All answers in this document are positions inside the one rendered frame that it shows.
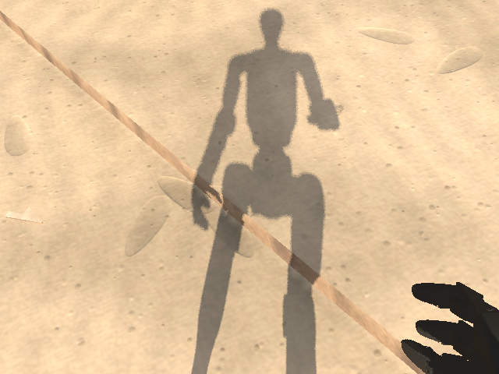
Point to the right robot hand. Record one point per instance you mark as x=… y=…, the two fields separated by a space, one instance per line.
x=478 y=344

